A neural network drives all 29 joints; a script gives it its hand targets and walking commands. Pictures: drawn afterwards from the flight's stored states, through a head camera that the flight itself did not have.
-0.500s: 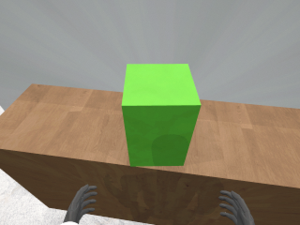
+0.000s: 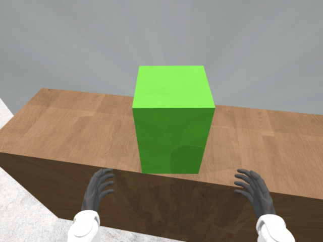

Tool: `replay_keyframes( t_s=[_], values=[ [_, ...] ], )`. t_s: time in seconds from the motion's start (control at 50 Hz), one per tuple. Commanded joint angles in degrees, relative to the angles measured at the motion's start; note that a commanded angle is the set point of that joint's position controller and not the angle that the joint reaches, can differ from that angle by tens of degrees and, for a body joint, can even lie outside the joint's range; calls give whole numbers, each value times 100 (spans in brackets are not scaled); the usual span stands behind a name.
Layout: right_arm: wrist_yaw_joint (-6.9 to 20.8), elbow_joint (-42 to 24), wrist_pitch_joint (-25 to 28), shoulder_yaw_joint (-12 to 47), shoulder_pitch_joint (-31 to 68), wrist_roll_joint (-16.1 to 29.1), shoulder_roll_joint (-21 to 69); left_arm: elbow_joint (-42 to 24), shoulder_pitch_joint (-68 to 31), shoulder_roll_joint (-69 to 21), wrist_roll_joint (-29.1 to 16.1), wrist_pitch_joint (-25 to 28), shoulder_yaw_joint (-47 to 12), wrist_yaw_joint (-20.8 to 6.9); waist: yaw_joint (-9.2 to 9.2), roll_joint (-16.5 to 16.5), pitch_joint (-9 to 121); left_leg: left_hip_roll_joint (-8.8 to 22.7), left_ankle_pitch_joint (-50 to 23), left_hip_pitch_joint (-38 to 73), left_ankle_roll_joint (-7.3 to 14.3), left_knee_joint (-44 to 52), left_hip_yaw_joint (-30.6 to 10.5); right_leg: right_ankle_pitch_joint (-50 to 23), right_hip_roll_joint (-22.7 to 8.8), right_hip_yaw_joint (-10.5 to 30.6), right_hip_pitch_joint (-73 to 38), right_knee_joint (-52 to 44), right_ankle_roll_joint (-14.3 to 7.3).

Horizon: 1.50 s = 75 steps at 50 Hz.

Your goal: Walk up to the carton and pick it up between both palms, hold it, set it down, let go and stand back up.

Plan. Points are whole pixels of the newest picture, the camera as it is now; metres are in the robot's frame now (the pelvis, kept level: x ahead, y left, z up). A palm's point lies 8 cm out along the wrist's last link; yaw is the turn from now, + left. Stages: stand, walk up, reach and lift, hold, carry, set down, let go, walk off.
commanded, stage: reach and lift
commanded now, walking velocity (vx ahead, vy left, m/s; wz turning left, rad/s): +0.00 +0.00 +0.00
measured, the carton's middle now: (170, 123) +0.44 +0.00 +0.06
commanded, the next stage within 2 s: none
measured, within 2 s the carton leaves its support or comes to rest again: neither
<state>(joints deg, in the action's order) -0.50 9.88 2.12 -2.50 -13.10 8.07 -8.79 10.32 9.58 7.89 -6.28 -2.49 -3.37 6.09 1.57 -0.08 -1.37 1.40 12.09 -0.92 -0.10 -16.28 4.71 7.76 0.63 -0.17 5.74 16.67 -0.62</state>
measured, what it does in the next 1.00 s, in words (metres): stands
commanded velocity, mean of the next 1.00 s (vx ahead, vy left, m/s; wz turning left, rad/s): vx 0.00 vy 0.00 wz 0.00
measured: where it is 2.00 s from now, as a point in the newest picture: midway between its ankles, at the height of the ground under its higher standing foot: outside the picture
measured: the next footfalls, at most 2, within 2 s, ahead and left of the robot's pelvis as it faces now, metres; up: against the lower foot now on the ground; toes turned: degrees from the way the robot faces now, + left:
none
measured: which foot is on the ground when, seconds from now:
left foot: down 0.00-1.00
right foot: down 0.00-1.00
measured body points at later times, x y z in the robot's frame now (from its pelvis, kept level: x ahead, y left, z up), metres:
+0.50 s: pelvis +0.01 +0.00 +0.00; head +0.01 +0.01 +0.45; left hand +0.30 +0.19 +0.08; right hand +0.30 -0.20 +0.08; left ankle -0.03 +0.11 -0.75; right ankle +0.02 -0.11 -0.75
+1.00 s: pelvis -0.01 -0.01 +0.00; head +0.00 +0.00 +0.45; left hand +0.36 +0.19 +0.14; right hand +0.37 -0.20 +0.14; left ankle -0.03 +0.11 -0.75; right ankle +0.02 -0.11 -0.75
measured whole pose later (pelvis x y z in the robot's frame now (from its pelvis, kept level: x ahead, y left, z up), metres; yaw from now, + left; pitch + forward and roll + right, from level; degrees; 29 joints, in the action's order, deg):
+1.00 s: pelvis -0.01 -0.01 +0.00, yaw +0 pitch -1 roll +0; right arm -9.2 16.7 -20.5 2.3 28.7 22.2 -17.0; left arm 3.5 -26.5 11.5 -6.4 -39.8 10.2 3.7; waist -1.5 -1.0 -0.8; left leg 2.6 11.5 -5.7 -1.0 -17.9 4.1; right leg 6.1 1.7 -0.7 9.4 16.0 -1.3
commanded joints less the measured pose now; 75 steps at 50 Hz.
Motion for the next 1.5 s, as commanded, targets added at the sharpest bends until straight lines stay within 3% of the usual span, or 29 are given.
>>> replay_keyframes(
  t_s=[0.0,0.08,0.2,0.32,0.4,0.62,0.68,0.72,0.78,0.94,1.08,1.18,1.24,1.36,1.44,1.48],
  values=[
    [-128,-880,332,-140,787,85,-403,-1019,-925,301,7,386,183,-46,-74,-149,582,-88,-832,-506,-87,237,-238,-738,-40,393,-753,-127,-118],
    [-226,-749,217,-59,1095,157,-337,-899,-1255,374,6,305,302,-100,-91,-120,463,-100,-561,-621,-28,307,-239,-500,-88,449,-770,-157,-94],
    [-378,-1201,13,-13,1618,363,-464,-1555,-1672,479,-90,-120,412,-111,-112,5,975,-134,-1183,-470,-85,130,-203,-1157,-21,398,-968,-23,-46],
    [-534,-1491,-386,45,2076,571,-662,-1953,-1904,447,-95,-977,670,-219,-119,-79,1065,-124,-1702,-188,-169,34,-225,-1638,82,303,-1057,-15,3],
    [-641,-1520,-704,33,2384,751,-855,-2411,-2132,396,-24,-1665,848,-284,-181,49,1089,-116,-2007,119,-227,-31,-209,-1821,157,233,-926,-65,-1],
    [-684,-1161,-1424,-22,4113,1027,-1214,-2469,-3731,492,-13,-2732,1158,-237,-248,87,1375,-45,-1354,-49,-150,59,-164,-1289,228,87,-655,-72,37],
    [-693,-933,-1591,7,4612,1081,-1274,-2226,-4126,591,-46,-2907,1226,-214,-246,-21,1500,-38,-1195,-169,-99,58,-162,-1217,215,83,-657,-48,69],
    [-713,-773,-1704,-26,4957,1135,-1320,-2137,-4511,663,-49,-3022,1240,-190,-280,87,1631,-61,-1024,-253,-97,83,-146,-1127,196,86,-644,-37,88],
    [-763,-636,-1831,69,5251,1229,-1345,-1974,-4683,774,-43,-3201,1370,-177,-239,-57,1916,-82,-1196,-333,-39,10,-132,-1460,193,106,-833,47,127],
    [-909,-112,-2104,156,6213,1459,-1607,-1589,-5626,1078,-11,-3608,1537,-253,-339,-5,2175,-153,-1317,-448,-94,-74,-120,-1890,207,88,-1044,132,183],
    [-869,537,-2302,164,7269,1554,-1678,-710,-6827,1419,-198,-3507,1406,-195,-335,24,2398,-115,-765,-769,-24,2,-158,-1344,151,72,-831,94,175],
    [-802,1132,-2297,161,7581,1659,-1812,-346,-7201,1512,-214,-3370,1323,-167,-330,197,2836,-113,-1329,-511,-111,-163,-244,-1779,189,26,-878,141,123],
    [-814,1269,-2263,222,7847,1678,-1889,-85,-7313,1607,-221,-3434,1315,-211,-339,91,2933,-152,-1625,-505,-129,-233,-253,-2252,193,14,-1040,171,157],
    [-818,1670,-2270,244,8641,1745,-1993,370,-8080,1811,-298,-3385,1260,-197,-331,-73,3117,-188,-1499,-665,-92,-201,-252,-2358,180,4,-1150,192,208],
    [-747,2220,-2254,204,9040,1788,-2106,705,-8579,1831,-361,-3263,1110,-143,-403,175,3365,-135,-1812,-515,-212,-285,-312,-2506,227,-54,-996,215,161],
    [-704,2424,-2254,296,9181,1841,-2139,980,-8666,1868,-382,-3260,1094,-143,-371,106,3353,-151,-1843,-445,-208,-351,-300,-2480,242,-74,-926,179,158]
  ],
)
